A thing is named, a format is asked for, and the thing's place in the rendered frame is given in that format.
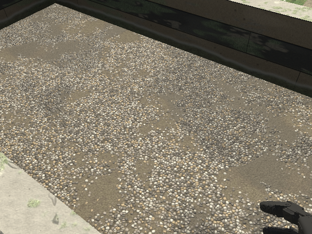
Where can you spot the right robot hand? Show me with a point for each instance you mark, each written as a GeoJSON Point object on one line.
{"type": "Point", "coordinates": [291, 212]}

